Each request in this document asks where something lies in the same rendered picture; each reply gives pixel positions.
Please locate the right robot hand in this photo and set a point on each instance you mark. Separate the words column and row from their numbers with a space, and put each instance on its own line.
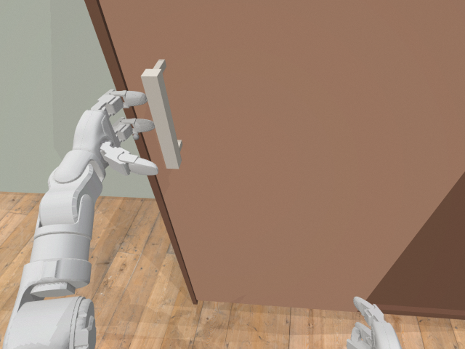
column 381, row 336

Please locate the left robot hand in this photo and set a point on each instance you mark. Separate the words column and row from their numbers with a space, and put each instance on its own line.
column 94, row 130

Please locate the left robot forearm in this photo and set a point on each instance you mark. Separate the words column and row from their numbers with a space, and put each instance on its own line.
column 59, row 261

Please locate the wardrobe door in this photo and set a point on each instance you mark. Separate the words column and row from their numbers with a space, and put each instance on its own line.
column 430, row 273
column 318, row 136

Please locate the handle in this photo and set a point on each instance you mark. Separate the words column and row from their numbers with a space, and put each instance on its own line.
column 158, row 102

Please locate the robot left upper arm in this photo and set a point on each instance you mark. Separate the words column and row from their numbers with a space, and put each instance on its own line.
column 64, row 323

